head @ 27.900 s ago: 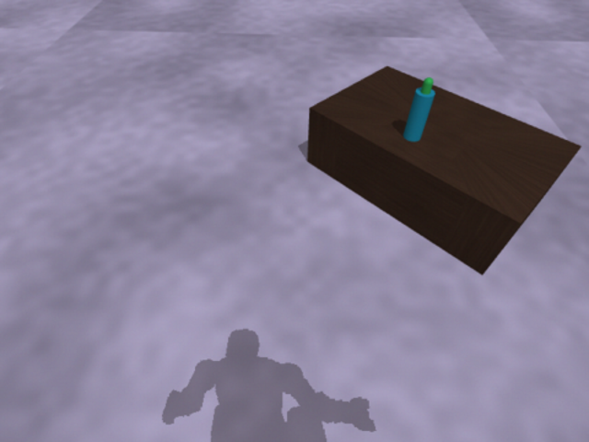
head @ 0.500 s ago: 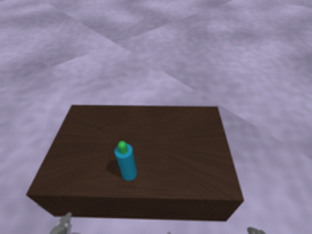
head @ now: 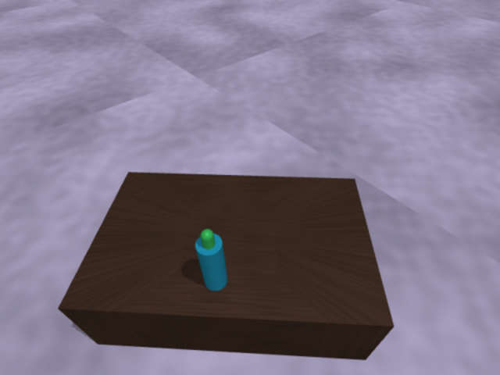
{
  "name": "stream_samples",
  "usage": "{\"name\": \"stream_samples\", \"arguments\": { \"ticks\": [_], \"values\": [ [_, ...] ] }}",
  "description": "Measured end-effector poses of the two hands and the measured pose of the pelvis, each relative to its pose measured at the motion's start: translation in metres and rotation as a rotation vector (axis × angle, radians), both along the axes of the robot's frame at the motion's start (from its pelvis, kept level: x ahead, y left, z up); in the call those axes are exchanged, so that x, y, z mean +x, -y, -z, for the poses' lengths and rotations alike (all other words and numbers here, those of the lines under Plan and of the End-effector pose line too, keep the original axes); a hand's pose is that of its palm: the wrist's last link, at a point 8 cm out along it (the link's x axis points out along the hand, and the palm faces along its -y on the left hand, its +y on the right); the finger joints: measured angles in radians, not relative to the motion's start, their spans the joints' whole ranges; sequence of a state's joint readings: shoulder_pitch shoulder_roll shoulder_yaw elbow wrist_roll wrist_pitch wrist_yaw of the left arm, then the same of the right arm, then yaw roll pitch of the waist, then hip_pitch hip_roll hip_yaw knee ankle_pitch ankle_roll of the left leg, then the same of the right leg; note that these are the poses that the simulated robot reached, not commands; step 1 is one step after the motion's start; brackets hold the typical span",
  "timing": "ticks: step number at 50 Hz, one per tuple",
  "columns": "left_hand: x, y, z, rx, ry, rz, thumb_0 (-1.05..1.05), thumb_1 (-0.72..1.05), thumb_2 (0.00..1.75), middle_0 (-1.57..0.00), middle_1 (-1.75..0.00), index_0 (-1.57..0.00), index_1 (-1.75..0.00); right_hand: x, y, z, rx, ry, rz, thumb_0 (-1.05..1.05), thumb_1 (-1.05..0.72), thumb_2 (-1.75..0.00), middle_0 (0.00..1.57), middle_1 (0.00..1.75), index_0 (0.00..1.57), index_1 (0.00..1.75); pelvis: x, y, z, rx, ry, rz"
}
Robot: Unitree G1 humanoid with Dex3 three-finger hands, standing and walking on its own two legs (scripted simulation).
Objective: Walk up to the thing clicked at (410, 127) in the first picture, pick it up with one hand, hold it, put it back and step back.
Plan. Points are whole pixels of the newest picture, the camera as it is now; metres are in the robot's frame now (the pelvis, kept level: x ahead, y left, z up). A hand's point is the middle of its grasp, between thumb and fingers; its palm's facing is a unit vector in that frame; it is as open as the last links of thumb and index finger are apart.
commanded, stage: home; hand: left
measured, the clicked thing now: (211, 258) +0.51 +0.15 -0.31
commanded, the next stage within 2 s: stand in 0.84 s
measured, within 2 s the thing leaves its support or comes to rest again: neither
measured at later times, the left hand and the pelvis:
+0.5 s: hand out of the picture +0.03 +0.25 -0.15, palm faces -0.02 -0.93 -0.37, open 17.4 cm; pelvis +0.00 +0.00 +0.00, yaw +0 degrees
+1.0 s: hand out of the picture +0.09 +0.25 -0.15, palm faces -0.01 -0.93 -0.36, open 17.4 cm; pelvis +0.02 +0.00 +0.01, yaw +0 degrees
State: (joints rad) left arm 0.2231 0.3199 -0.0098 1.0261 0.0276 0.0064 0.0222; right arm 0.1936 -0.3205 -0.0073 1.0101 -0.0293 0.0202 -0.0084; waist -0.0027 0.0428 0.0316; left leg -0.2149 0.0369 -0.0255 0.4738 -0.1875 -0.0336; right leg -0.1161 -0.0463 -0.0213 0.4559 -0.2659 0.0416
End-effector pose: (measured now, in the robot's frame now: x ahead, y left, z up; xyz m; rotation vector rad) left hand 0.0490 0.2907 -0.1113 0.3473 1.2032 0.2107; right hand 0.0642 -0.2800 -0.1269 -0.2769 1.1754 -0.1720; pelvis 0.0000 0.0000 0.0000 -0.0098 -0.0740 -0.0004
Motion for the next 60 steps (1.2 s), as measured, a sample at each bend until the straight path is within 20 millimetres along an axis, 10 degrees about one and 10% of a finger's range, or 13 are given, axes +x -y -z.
{"name": "stream_samples", "arguments": {
  "ticks": [19, 50, 60],
  "values": [
    [-0.036, -0.006, 0.001, 0.006, -0.117, -0.052, 0.00, -0.52, 0.07, -0.06, -0.06, -0.06, -0.05, -0.026, 0.016, 0.002, -0.022, -0.105, 0.009, 0.01, -0.90, -0.91, 0.20, 0.30, 0.20, 0.30, -0.006, 0.004, -0.003, -0.003, -0.013, -0.007],
    [0.039, -0.004, -0.002, -0.015, -0.022, -0.019, 0.00, -0.54, 0.06, -0.06, -0.06, -0.07, -0.06, 0.020, 0.017, -0.009, -0.043, -0.058, 0.010, 0.01, -0.90, -0.90, 0.20, 0.30, 0.20, 0.30, 0.019, 0.001, -0.007, 0.005, -0.025, 0.004],
    [0.033, -0.006, -0.003, -0.016, -0.026, -0.024, 0.00, -0.12, 0.47, -0.17, -0.24, -0.17, -0.23, 0.021, 0.015, -0.011, -0.041, -0.049, 0.010, 0.01, -0.90, -0.90, 0.20, 0.30, 0.20, 0.30, 0.017, 0.000, -0.008, 0.005, -0.020, 0.001]
  ]
}}
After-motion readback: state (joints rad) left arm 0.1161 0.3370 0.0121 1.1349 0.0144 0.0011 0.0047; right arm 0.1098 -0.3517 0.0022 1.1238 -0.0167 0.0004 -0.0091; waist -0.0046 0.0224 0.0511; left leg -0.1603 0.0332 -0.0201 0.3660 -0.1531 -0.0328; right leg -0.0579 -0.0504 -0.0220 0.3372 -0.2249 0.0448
